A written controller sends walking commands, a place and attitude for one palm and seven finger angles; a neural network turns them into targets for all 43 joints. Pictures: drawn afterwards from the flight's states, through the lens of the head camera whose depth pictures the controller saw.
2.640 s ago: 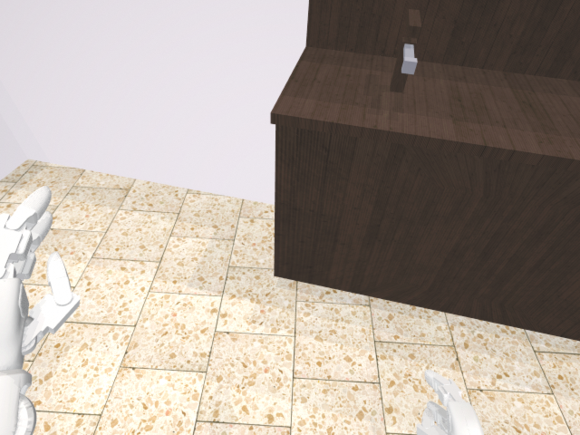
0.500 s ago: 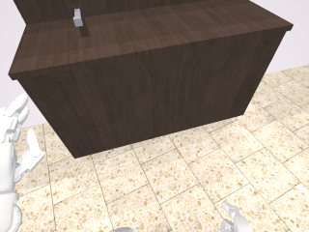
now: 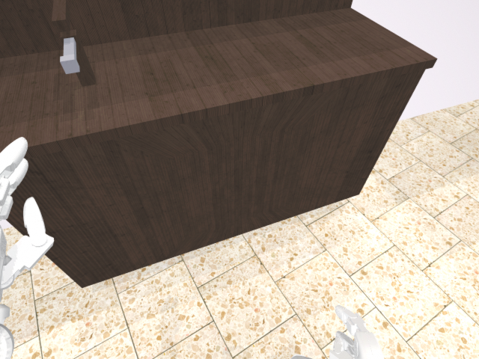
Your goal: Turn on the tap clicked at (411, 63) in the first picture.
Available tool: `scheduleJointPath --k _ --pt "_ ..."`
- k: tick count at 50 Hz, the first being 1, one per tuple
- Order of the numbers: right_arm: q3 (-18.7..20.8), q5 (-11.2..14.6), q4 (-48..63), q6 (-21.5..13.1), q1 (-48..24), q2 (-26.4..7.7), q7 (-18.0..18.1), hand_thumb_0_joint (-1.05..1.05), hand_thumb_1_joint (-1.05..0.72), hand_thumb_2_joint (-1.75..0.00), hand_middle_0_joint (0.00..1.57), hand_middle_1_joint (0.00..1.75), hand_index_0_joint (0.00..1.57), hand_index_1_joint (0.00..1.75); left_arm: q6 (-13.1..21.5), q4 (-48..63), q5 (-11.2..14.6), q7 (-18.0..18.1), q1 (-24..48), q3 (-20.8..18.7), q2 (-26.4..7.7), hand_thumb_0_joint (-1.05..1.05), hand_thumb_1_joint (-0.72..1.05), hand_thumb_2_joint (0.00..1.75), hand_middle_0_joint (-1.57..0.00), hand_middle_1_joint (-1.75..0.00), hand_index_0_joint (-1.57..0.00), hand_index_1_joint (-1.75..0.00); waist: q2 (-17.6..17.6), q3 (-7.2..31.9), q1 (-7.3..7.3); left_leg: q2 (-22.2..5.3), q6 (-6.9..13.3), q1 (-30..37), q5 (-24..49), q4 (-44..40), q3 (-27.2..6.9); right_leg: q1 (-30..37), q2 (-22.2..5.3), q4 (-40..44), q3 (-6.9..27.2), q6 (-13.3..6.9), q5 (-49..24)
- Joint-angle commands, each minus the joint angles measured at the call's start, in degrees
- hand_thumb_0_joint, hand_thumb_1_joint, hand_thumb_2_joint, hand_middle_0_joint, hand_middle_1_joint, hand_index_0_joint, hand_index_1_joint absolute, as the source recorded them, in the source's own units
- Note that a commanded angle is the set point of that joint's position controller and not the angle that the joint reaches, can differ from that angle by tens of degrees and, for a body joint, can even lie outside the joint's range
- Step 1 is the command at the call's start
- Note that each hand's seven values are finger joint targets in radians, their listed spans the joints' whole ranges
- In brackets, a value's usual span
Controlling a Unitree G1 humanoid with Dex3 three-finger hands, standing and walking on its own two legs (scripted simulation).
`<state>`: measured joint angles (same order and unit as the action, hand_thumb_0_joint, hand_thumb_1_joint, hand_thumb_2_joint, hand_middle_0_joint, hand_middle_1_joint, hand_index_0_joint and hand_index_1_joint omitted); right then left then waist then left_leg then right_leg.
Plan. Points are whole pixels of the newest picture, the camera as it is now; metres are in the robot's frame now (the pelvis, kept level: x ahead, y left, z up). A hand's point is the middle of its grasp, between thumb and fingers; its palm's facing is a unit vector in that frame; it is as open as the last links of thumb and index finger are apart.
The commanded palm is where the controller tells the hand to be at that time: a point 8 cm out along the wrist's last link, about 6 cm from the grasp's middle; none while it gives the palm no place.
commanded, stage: take the last steps up to it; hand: left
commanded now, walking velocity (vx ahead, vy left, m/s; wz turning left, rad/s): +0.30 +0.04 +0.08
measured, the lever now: (70, 64) +0.64 +0.40 +0.16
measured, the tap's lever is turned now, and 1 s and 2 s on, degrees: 0 0 0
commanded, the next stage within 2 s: come to a stop and stand still in 0.78 s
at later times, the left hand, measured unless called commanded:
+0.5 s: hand (76, 157) +0.34 +0.25 +0.18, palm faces +0.47 -0.80 -0.37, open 7.4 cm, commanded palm +0.28 +0.29 +0.18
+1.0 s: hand (106, 129) +0.42 +0.25 +0.16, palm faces +0.44 -0.79 -0.44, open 7.4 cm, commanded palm +0.37 +0.29 +0.18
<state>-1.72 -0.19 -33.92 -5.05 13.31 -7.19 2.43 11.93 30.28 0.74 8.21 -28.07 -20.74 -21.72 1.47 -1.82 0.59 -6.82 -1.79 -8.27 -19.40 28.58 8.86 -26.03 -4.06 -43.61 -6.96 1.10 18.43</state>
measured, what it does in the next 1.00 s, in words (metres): walks ahead: right foot, then left foot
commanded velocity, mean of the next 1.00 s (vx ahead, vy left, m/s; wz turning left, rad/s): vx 0.16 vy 0.04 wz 0.03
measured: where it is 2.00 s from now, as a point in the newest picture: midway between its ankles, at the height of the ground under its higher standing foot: outside the picture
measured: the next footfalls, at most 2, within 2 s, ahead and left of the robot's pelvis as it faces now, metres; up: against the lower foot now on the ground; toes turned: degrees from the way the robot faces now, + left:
right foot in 0.06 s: +0.14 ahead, -0.13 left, +0.00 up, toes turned -8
left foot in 0.42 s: +0.20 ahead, +0.13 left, +0.00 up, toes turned +10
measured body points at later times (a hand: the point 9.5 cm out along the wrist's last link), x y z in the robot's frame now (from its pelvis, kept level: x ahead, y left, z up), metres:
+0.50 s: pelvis +0.13 +0.00 -0.01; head +0.14 +0.02 +0.44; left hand +0.31 +0.29 +0.20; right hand +0.31 -0.25 -0.08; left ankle +0.16 +0.12 -0.74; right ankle +0.10 -0.12 -0.70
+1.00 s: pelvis +0.22 +0.00 +0.00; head +0.25 +0.00 +0.45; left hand +0.40 +0.29 +0.19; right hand +0.40 -0.24 -0.09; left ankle +0.26 +0.13 -0.72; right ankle +0.23 -0.11 -0.74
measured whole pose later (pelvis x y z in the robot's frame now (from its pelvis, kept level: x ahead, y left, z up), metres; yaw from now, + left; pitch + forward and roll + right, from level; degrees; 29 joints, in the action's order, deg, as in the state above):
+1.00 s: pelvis +0.22 +0.00 +0.00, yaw +4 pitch -1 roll +1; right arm 1.0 -0.5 -35.3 -2.0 10.7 -14.2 3.7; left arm 12.1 29.1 0.7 8.7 -28.1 -20.0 -19.7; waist 0.1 -4.1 0.1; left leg -4.0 -1.1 -22.2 -16.4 39.5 4.9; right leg -12.6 -3.7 -29.8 -8.7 -0.9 16.3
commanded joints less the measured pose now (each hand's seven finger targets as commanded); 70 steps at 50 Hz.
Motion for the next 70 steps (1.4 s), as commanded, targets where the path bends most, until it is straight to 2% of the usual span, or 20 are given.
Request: scheduleJointPath --k 1,2,4,7,11,19,20,22,25,28,34,37,39,43,49,51,53,57,65,70 --pt "4.38 0.44 6.44 -2.21 -5.13 -10.40 1.49 0.00 -0.90 -0.90 0.20 0.30 0.20 0.30 3.17 7.03 0.39 1.12 4.44 -7.35 -8.95 0.00 0.90 0.90 -0.20 -0.30 -0.20 -0.30 7.15 6.89 -0.89 -7.22 7.16 -5.51 19.29 3.37 -2.08 18.32 4.21 13.77 -6.51 0.08 -7.47" --pt "4.61 0.77 6.25 -2.05 -5.26 -9.85 1.47 0.00 -0.90 -0.90 0.20 0.30 0.20 0.30 2.97 6.60 0.08 1.04 5.43 -7.03 -8.87 0.00 0.90 0.90 -0.20 -0.30 -0.20 -0.30 1.61 8.76 -1.49 -4.48 5.79 -8.65 14.88 13.30 0.36 23.50 1.73 16.43 -2.76 -1.01 -7.66" --pt "4.14 0.78 8.04 -1.92 -7.94 -8.42 1.35 0.00 -0.90 -0.90 0.20 0.30 0.20 0.30 2.56 6.11 0.05 1.39 6.11 -9.20 -12.15 0.00 0.90 0.90 -0.20 -0.30 -0.20 -0.30 -20.16 10.01 -2.13 5.37 2.85 -29.32 -13.04 41.00 -2.26 30.23 -19.61 26.10 35.38 -11.59 -9.83" --pt "4.42 0.31 5.20 -1.07 -6.72 -9.75 0.62 0.00 -0.90 -0.90 0.20 0.30 0.20 0.30 3.78 6.34 0.28 0.50 5.62 -9.07 -11.73 0.00 0.90 0.90 -0.20 -0.30 -0.20 -0.30 -12.61 6.16 -1.08 0.63 1.48 -29.11 -6.49 46.84 -10.02 19.93 -19.39 29.39 30.57 -12.13 6.97" --pt "3.81 0.21 5.16 0.22 -8.16 -9.64 0.62 0.00 -0.90 -0.90 0.20 0.30 0.20 0.30 5.28 11.17 0.01 0.84 5.80 -8.32 -10.32 0.00 0.90 0.90 -0.20 -0.30 -0.20 -0.30 -9.75 7.05 0.06 -0.97 0.86 -22.54 -0.85 32.50 -7.20 14.65 -15.53 28.19 12.23 -10.15 -5.51" --pt "4.94 -0.27 7.15 -1.14 -4.57 -10.04 2.32 0.00 -0.90 -0.90 0.20 0.30 0.20 0.30 4.85 14.01 0.44 3.18 4.44 -6.89 -8.47 0.00 0.90 0.90 -0.20 -0.30 -0.20 -0.30 -1.19 8.77 -0.02 4.27 1.89 -2.72 6.80 -0.70 0.66 14.48 -8.49 16.47 4.99 -6.16 -1.24" --pt "5.39 -0.03 7.39 -1.05 -3.91 -11.10 2.75 0.00 -0.90 -0.90 0.20 0.30 0.20 0.30 5.03 13.42 0.52 3.16 5.29 -6.86 -8.38 0.00 0.90 0.90 -0.20 -0.30 -0.20 -0.30 4.62 8.72 0.42 1.74 3.27 0.39 5.15 -4.13 -3.85 11.37 -5.82 9.43 3.49 -4.33 -0.34" --pt "5.53 0.62 8.70 -1.10 -4.59 -11.91 2.35 0.00 -0.90 -0.90 0.20 0.30 0.20 0.30 5.96 12.72 0.46 2.89 7.05 -6.11 -7.79 0.00 0.90 0.90 -0.20 -0.30 -0.20 -0.30 18.63 6.80 -0.02 -14.88 12.84 6.44 14.98 -11.42 -29.82 -4.96 3.06 -12.49 0.49 -0.80 17.12" --pt "4.90 0.26 6.62 -1.74 -4.46 -10.87 1.98 0.00 -0.90 -0.90 0.20 0.30 0.20 0.30 5.55 8.07 -0.07 1.66 8.26 -6.66 -9.51 0.00 0.90 0.90 -0.20 -0.30 -0.20 -0.30 11.93 3.36 0.18 -15.32 15.05 1.68 17.16 -10.07 -27.44 -9.32 -0.58 -17.53 5.17 -0.50 13.66" --pt "5.09 0.93 6.93 -2.52 -4.26 -11.23 1.08 0.00 -0.90 -0.90 0.20 0.30 0.20 0.30 5.19 12.63 0.52 1.18 5.66 -4.79 -7.26 0.00 0.90 0.90 -0.20 -0.30 -0.20 -0.30 12.64 6.79 -0.55 -9.27 11.27 2.61 24.35 -6.07 -13.43 -2.37 1.00 -4.91 1.05 -0.18 7.00" --pt "3.68 0.74 7.02 -2.12 -5.71 -10.29 1.20 0.00 -0.90 -0.90 0.20 0.30 0.20 0.30 3.24 11.13 0.42 1.62 4.91 -6.39 -9.17 0.00 0.90 0.90 -0.20 -0.30 -0.20 -0.30 7.99 8.12 -0.67 -6.73 6.50 -7.66 15.94 1.81 -7.29 18.06 2.84 16.61 -2.18 -0.40 -4.78" --pt "3.27 0.39 7.49 -1.24 -7.22 -8.58 1.28 0.00 -0.90 -0.90 0.20 0.30 0.20 0.30 2.57 7.76 0.47 2.14 7.33 -9.04 -12.26 0.00 0.90 0.90 -0.20 -0.30 -0.20 -0.30 -17.65 8.47 -1.22 5.15 1.42 -27.82 -13.08 32.97 -3.64 27.09 -20.44 26.90 32.23 -12.23 -15.18" --pt "4.13 0.86 6.19 -1.31 -7.28 -9.71 1.03 0.00 -0.90 -0.90 0.20 0.30 0.20 0.30 2.61 5.73 1.01 1.46 7.64 -8.51 -11.30 0.00 0.90 0.90 -0.20 -0.30 -0.20 -0.30 -14.69 5.28 -0.80 2.19 0.78 -29.19 -9.23 39.69 -9.68 22.83 -20.14 27.31 29.45 -12.70 -12.80" --pt "2.32 0.32 5.47 1.05 -8.15 -8.34 1.05 0.00 -0.90 -0.90 0.20 0.30 0.20 0.30 4.23 6.20 0.51 1.20 4.31 -7.10 -8.70 0.00 0.90 0.90 -0.20 -0.30 -0.20 -0.30 -8.83 6.81 -0.08 1.33 0.32 -22.53 -2.56 26.88 -5.75 20.57 -13.56 23.23 9.95 -9.32 -27.35" --pt "3.49 -0.29 8.18 -0.35 -6.92 -9.08 1.95 0.00 -0.90 -0.90 0.20 0.30 0.20 0.30 4.08 13.78 0.56 2.50 2.90 -6.00 -8.42 0.00 0.90 0.90 -0.20 -0.30 -0.20 -0.30 -6.77 10.44 -1.12 5.72 0.35 -8.83 9.00 2.38 -1.29 23.22 -9.21 16.84 5.27 -6.09 -34.96" --pt "4.36 0.07 9.05 -0.13 -5.85 -10.03 2.65 0.00 -0.90 -0.90 0.20 0.30 0.20 0.30 3.91 16.12 0.71 2.72 4.15 -6.62 -9.38 0.00 0.90 0.90 -0.20 -0.30 -0.20 -0.30 -1.53 12.06 -0.46 1.68 1.12 0.77 26.07 -3.79 -4.65 19.38 -5.15 10.77 4.13 -2.17 -28.86" --pt "5.19 0.63 9.84 -0.38 -5.23 -11.49 2.54 0.00 -0.90 -0.90 0.20 0.30 0.20 0.30 4.11 17.00 0.83 2.66 4.09 -7.45 -11.17 0.00 0.90 0.90 -0.20 -0.30 -0.20 -0.30 10.69 12.25 -1.68 -11.72 6.92 7.53 52.27 -5.02 -18.12 8.23 1.02 2.15 3.04 0.49 5.96" --pt "4.70 -0.52 8.30 -1.86 -3.91 -10.96 0.48 0.00 -0.90 -0.90 0.20 0.30 0.20 0.30 4.58 15.04 0.51 1.73 5.79 -6.65 -9.51 0.00 0.90 0.90 -0.20 -0.30 -0.20 -0.30 16.68 8.97 -0.66 -12.45 8.21 4.93 53.33 -5.91 -16.02 5.72 2.18 -0.53 4.91 -0.37 9.24" --pt "4.00 0.57 9.71 -2.48 -5.16 -11.05 -0.69 0.00 -0.90 -0.90 0.20 0.30 0.20 0.30 1.55 11.57 1.73 0.69 0.41 -5.80 -7.53 0.00 0.90 0.90 -0.20 -0.30 -0.20 -0.30 8.92 9.02 -0.65 -8.75 4.71 -5.47 22.46 -5.07 -9.74 18.95 3.62 19.15 2.72 0.44 -5.26" --pt "3.26 0.91 9.04 -1.32 -6.17 -9.11 0.58 0.00 -0.90 -0.90 0.20 0.30 0.20 0.30 -0.76 6.70 2.53 0.66 2.30 -5.84 -8.52 0.00 0.90 0.90 -0.20 -0.30 -0.20 -0.30 -12.66 5.17 -0.62 4.03 0.10 -9.75 -2.78 12.54 -6.13 9.11 -9.19 28.75 18.90 -5.93 -8.18"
